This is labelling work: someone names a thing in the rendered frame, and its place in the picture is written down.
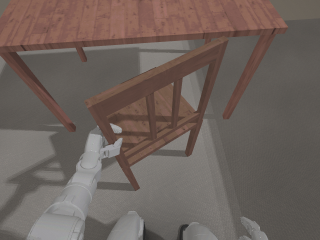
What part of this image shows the robot left forearm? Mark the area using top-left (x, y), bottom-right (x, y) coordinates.
top-left (25, 151), bottom-right (102, 240)

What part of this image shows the left robot upper arm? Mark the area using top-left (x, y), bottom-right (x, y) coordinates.
top-left (28, 212), bottom-right (85, 240)

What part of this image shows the table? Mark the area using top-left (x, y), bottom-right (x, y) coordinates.
top-left (0, 0), bottom-right (288, 132)

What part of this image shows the left robot thigh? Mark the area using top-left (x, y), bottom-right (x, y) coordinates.
top-left (107, 214), bottom-right (144, 240)

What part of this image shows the right robot hand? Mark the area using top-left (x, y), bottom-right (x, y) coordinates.
top-left (238, 216), bottom-right (268, 240)

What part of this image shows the chair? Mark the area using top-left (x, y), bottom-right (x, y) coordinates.
top-left (84, 36), bottom-right (229, 191)

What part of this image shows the robot left shin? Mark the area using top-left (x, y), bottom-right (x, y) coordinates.
top-left (127, 211), bottom-right (139, 216)

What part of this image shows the left robot hand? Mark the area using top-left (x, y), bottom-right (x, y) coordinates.
top-left (84, 123), bottom-right (123, 159)

